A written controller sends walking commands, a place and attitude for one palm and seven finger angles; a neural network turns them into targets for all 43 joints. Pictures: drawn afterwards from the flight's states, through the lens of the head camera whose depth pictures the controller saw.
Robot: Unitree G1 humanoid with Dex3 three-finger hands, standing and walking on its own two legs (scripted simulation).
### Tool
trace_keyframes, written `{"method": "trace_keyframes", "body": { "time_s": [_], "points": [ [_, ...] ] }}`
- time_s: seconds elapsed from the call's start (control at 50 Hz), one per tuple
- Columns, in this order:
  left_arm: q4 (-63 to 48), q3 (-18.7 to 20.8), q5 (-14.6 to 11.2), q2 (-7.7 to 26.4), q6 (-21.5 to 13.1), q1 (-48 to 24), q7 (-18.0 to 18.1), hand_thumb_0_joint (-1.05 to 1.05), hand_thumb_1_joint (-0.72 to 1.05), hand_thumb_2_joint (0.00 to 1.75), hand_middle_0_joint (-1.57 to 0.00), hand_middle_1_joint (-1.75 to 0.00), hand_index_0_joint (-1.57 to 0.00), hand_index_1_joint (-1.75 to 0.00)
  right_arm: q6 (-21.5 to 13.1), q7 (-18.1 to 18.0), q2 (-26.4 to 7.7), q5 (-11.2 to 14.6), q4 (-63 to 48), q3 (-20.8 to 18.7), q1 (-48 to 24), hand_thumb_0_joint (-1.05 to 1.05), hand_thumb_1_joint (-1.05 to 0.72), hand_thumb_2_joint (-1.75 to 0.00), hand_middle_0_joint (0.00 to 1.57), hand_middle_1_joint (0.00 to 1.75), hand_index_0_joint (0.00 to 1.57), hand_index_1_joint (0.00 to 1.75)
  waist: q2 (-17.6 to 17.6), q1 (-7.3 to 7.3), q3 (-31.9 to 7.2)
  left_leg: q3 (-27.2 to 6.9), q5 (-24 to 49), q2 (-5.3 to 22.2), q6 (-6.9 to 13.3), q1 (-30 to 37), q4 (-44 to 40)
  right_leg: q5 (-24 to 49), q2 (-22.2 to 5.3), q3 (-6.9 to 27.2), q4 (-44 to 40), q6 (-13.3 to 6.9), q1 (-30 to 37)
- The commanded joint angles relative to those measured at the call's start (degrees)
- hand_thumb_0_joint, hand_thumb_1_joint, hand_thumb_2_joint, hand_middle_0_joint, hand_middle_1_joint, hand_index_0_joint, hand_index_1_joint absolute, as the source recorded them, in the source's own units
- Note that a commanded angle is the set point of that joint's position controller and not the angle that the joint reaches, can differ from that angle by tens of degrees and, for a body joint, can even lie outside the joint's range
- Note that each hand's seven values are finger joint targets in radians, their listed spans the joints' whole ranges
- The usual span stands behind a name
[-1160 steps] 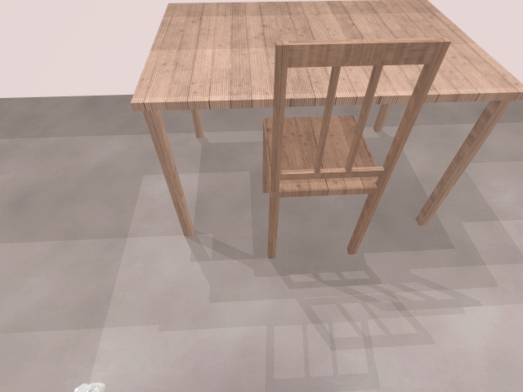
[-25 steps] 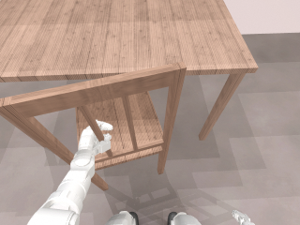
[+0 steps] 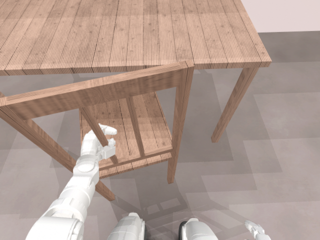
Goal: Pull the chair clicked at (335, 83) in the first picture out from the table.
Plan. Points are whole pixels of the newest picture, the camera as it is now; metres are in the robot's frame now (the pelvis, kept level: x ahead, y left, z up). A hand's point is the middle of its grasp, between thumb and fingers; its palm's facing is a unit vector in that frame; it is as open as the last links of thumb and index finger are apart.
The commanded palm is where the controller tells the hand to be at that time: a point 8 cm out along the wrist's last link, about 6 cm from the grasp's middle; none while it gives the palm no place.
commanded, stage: step backward, pulling the chair out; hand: left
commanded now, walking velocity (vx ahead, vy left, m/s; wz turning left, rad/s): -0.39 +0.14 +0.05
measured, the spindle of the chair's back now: (103, 140) +0.38 +0.17 -0.05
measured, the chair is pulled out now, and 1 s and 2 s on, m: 0.17 0.29 0.41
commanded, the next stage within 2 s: none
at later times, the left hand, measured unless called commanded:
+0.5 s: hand (106, 170) +0.29 +0.15 -0.06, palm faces +0.00 -0.98 -0.19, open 5.0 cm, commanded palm +0.28 +0.21 -0.05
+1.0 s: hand (99, 191) +0.24 +0.16 -0.06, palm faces +0.01 -0.98 -0.22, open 5.1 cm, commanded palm +0.23 +0.21 -0.05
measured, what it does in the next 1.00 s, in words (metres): walks backwards: left foot, then right foot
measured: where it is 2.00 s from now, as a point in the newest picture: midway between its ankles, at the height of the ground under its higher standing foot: outside the picture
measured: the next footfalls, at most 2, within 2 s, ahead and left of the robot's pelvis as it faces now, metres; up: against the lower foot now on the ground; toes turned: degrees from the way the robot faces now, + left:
left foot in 0.14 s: +0.03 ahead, +0.17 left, +0.00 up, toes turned +3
right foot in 0.66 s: +0.05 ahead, -0.11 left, +0.00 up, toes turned -3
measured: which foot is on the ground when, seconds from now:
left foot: up 0.00-0.12, down 0.14-1.00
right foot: down 0.00-0.58, up 0.60-0.64, down 0.66-1.00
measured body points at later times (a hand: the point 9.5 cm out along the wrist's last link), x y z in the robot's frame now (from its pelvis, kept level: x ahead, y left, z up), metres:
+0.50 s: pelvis -0.07 +0.03 +0.00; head +0.01 +0.02 +0.44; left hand +0.29 +0.21 -0.04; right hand +0.05 -0.23 -0.13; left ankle -0.02 +0.17 -0.72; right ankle +0.06 -0.12 -0.72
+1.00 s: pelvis -0.12 +0.03 -0.01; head -0.05 +0.02 +0.44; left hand +0.23 +0.22 -0.04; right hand -0.03 -0.24 -0.13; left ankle -0.01 +0.17 -0.72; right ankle +0.01 -0.11 -0.71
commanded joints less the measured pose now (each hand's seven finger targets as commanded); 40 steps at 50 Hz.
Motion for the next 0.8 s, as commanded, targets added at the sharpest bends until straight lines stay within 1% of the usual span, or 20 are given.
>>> {"method": "trace_keyframes", "body": {
  "time_s": [0.0, 0.06, 0.1, 0.12, 0.18, 0.22, 0.24, 0.28, 0.32, 0.38, 0.42, 0.46, 0.52, 0.56, 0.6, 0.64, 0.66, 0.72, 0.76, 0.78],
  "points": [
    [-12.28, 1.57, 2.84, 14.12, -0.83, -16.29, 1.26, 0.0, 0.9, 0.9, -0.5, -1.45, -0.5, -1.45, -1.83, -0.59, -8.42, 0.06, -4.48, -2.44, 1.25, 0.0, -0.9, -0.9, 0.2, 0.3, 0.2, 0.3, -7.27, 1.4, -27.74, -7.32, -5.41, 2.1, -0.57, 6.5, 0.92, 31.31, -21.9, 15.79, -9.96, -9.56, 19.24],
    [-14.18, -0.74, 2.18, 11.48, 0.97, -15.81, 1.03, 0.0, 0.9, 0.9, -0.5, -1.45, -0.5, -1.45, -0.73, -1.26, -8.98, 0.27, -4.34, -2.48, 1.97, 0.0, -0.9, -0.9, 0.2, 0.3, 0.2, 0.3, -7.83, 0.46, -28.95, -3.34, 8.5, 2.59, -0.55, 12.16, -16.74, 34.13, -17.64, 10.56, -6.03, -5.28, 21.59],
    [-16.08, -2.19, 1.85, 9.7, 1.7, -15.87, 0.78, 0.0, 0.9, 0.9, -0.5, -1.45, -0.5, -1.45, 0.39, -1.79, -10.32, 0.09, -6.13, -3.52, 1.7, 0.0, -0.9, -0.9, 0.2, 0.3, 0.2, 0.3, -2.22, 1.5, -27.65, -5.25, 26.83, 8.27, 1.72, 15.9, -20.51, 27.13, -10.41, 5.58, -4.47, -1.05, 17.87],
    [-16.21, -3.35, 1.78, 7.89, 1.48, -16.25, 0.27, 0.0, 0.9, 0.9, -0.5, -1.45, -0.5, -1.45, 0.88, -1.52, -10.4, 0.14, -6.65, -3.99, 2.49, 0.0, -0.9, -0.9, 0.2, 0.3, 0.2, 0.3, -3.34, 1.54, -28.12, -4.45, 28.8, 9.71, 2.07, 17.14, -19.89, 21.41, -8.07, 4.36, -5.77, 0.3, 17.29],
    [-20.85, -5.6, 2.72, 5.28, 0.42, -18.4, -0.47, 0.0, 0.9, 0.9, -0.5, -1.45, -0.5, -1.45, 2.45, -1.18, -9.49, -0.62, -9.23, -3.69, 0.39, 0.0, -0.9, -0.9, 0.2, 0.3, 0.2, 0.3, 10.24, 1.15, -29.54, -6.3, 33.39, 12.81, 2.96, 15.81, -21.23, 16.17, -4.31, 1.05, 2.23, 1.23, 16.88],
    [-20.7, -4.33, 2.94, 5.68, -0.2, -15.81, -0.45, 0.0, 0.9, 0.9, -0.5, -1.45, -0.5, -1.45, 2.98, -0.6, -9.09, -0.88, -10.17, -4.04, 0.3, 0.0, -0.9, -0.9, 0.2, 0.3, 0.2, 0.3, 12.01, 1.87, -28.13, -7.38, 34.02, 14.69, 4.28, 13.09, -20.49, 8.16, -2.87, 1.09, 5.12, 0.69, 15.45],
    [-20.83, -4.34, 3.03, 5.52, -0.63, -15.7, -0.53, 0.0, 0.9, 0.9, -0.5, -1.45, -0.5, -1.45, 2.87, -0.38, -8.98, -0.88, -10.29, -4.08, 0.1, 0.0, -0.9, -0.9, 0.2, 0.3, 0.2, 0.3, 11.57, 2.13, -27.03, -7.23, 32.33, 14.96, 4.43, 11.49, -19.6, 6.1, -2.91, 1.35, 4.31, 0.16, 15.6],
    [-19.15, -3.0, 3.11, 7.32, -1.28, -14.68, -0.37, 0.0, 0.9, 0.9, -0.5, -1.45, -0.5, -1.45, 2.71, -0.41, -9.06, -0.68, -9.63, -4.5, 1.8, 0.0, -0.9, -0.9, 0.2, 0.3, 0.2, 0.3, 5.13, 1.45, -26.64, -5.74, 29.48, 13.44, 3.03, 11.19, -16.22, 16.77, -4.57, 3.24, -0.12, -0.66, 16.58],
    [-19.78, -2.92, 3.29, 8.97, -1.85, -16.48, -0.3, 0.0, 0.9, 0.9, -0.5, -1.45, -0.5, -1.45, 2.73, -0.8, -8.73, -0.44, -9.13, -4.59, 1.99, 0.0, -0.9, -0.9, 0.2, 0.3, 0.2, 0.3, -0.49, 0.55, -28.67, -1.86, 18.91, 8.52, 0.41, 11.05, -12.24, 20.72, -9.79, 7.94, -5.41, -2.57, 16.04],
    [-15.57, -0.41, 2.98, 12.69, -1.68, -13.35, -0.04, 0.0, 0.9, 0.9, -0.5, -1.45, -0.5, -1.45, 2.16, -1.06, -8.08, -0.03, -7.43, -4.34, 2.97, 0.0, -0.9, -0.9, 0.2, 0.3, 0.2, 0.3, -8.97, 1.05, -28.04, 0.4, -1.31, 2.12, -0.62, 13.3, -5.19, 7.33, -16.72, 13.86, -16.97, -5.47, 10.56],
    [-14.84, -1.37, 3.36, 11.14, -1.38, -14.79, 0.0, 0.0, 0.9, 0.9, -0.5, -1.45, -0.5, -1.45, 1.59, -0.96, -7.26, -0.29, -6.9, -3.03, 2.08, 0.0, -0.9, -0.9, 0.2, 0.3, 0.2, 0.3, -9.22, 1.4, -27.02, -0.7, -3.28, 2.03, -0.22, 13.53, -6.16, 2.31, -17.15, 11.88, -17.88, -5.3, 9.77],
    [-15.04, -1.66, 3.4, 10.39, -1.27, -15.46, 0.16, 0.0, 0.9, 0.9, -0.5, -1.45, -0.5, -1.45, 1.08, -1.24, -7.57, -0.31, -6.6, -2.53, 2.23, 0.0, -0.9, -0.9, 0.2, 0.3, 0.2, 0.3, -8.86, 0.65, -26.73, -0.89, 2.51, 3.25, 0.74, 15.46, -15.19, 0.9, -13.33, 7.03, -15.01, -2.3, 9.54],
    [-16.88, -3.48, 3.34, 7.9, -2.16, -15.1, 0.15, 0.0, 0.9, 0.9, -0.5, -1.45, -0.5, -1.45, 1.25, -1.39, -9.37, -0.79, -9.52, -3.08, -0.52, 0.0, -0.9, -0.9, 0.2, 0.3, 0.2, 0.3, 9.54, 2.3, -22.72, -7.96, 3.62, 12.72, 4.51, 8.02, -25.43, -10.94, -3.15, 1.34, -2.32, 1.09, 9.46],
    [-17.4, -4.42, 2.78, 5.99, -2.67, -18.39, 0.12, 0.0, 0.9, 0.9, -0.5, -1.45, -0.5, -1.45, 0.96, -1.2, -8.98, -0.27, -10.17, -3.05, -0.53, 0.0, -0.9, -0.9, 0.2, 0.3, 0.2, 0.3, 8.01, 2.27, -21.68, -10.92, 3.05, 15.99, 7.03, 2.18, -26.63, -9.3, -0.71, 1.07, 5.56, 0.69, 12.87],
    [-16.28, -3.16, 3.03, 7.43, -3.38, -18.93, 0.09, 0.0, 0.9, 0.9, -0.5, -1.45, -0.5, -1.45, 0.52, -1.39, -8.92, -0.62, -8.41, -3.64, 0.96, 0.0, -0.9, -0.9, 0.2, 0.3, 0.2, 0.3, 8.4, 1.54, -23.01, -9.86, 17.28, 16.11, 7.31, 7.46, -21.7, -2.47, -0.77, 1.44, 3.7, 0.99, 12.92],
    [-14.62, -3.77, 3.91, 7.11, -4.06, -19.58, -0.09, 0.0, 0.9, 0.9, -0.5, -1.45, -0.5, -1.45, -0.26, -0.94, -8.38, -0.97, -7.23, -3.66, 1.27, 0.0, -0.9, -0.9, 0.2, 0.3, 0.2, 0.3, 8.74, 1.43, -21.86, -8.35, 20.93, 14.15, 5.46, 8.69, -17.81, 4.45, -2.87, 3.42, -1.85, -0.32, 13.1],
    [-14.3, -4.38, 4.11, 6.79, -4.45, -19.89, -0.19, 0.0, 0.9, 0.9, -0.5, -1.45, -0.5, -1.45, -0.51, -0.98, -8.14, -0.81, -6.88, -3.68, 1.59, 0.0, -0.9, -0.9, 0.2, 0.3, 0.2, 0.3, 6.79, 0.98, -22.5, -7.43, 17.3, 12.64, 4.06, 7.98, -17.37, 3.87, -3.97, 4.33, -2.98, -1.14, 13.13],
    [-13.49, -2.01, 4.02, 10.67, -5.03, -17.36, 0.41, 0.0, 0.9, 0.9, -0.5, -1.45, -0.5, -1.45, -1.01, -0.99, -8.45, -0.33, -6.8, -4.28, 2.43, 0.0, -0.9, -0.9, 0.2, 0.3, 0.2, 0.3, -0.36, 1.5, -21.56, -3.34, -6.1, 5.92, 1.8, 7.47, -11.14, -15.81, -10.03, 11.91, -12.8, -4.34, 4.32],
    [-12.09, -1.05, 4.09, 12.02, -5.05, -16.75, 0.9, 0.0, 0.9, 0.9, -0.5, -1.45, -0.5, -1.45, -1.7, -0.93, -7.67, -0.31, -5.28, -3.75, 3.65, 0.0, -0.9, -0.9, 0.2, 0.3, 0.2, 0.3, -8.94, 1.03, -24.13, -0.48, -2.25, 2.08, 0.45, 15.33, -2.66, -18.42, -15.22, 13.36, -19.6, -5.6, 0.03],
    [-11.55, -0.21, 4.2, 12.66, -4.85, -15.96, 1.04, 0.0, 0.9, 0.9, -0.5, -1.45, -0.5, -1.45, -2.01, -0.98, -7.73, -0.51, -4.76, -3.57, 3.6, 0.0, -0.9, -0.9, 0.2, 0.3, 0.2, 0.3, -9.25, 0.81, -24.85, -0.42, -0.33, 1.32, 0.25, 17.65, -1.76, -14.66, -15.49, 12.42, -19.86, -5.62, -0.38]
  ]
}}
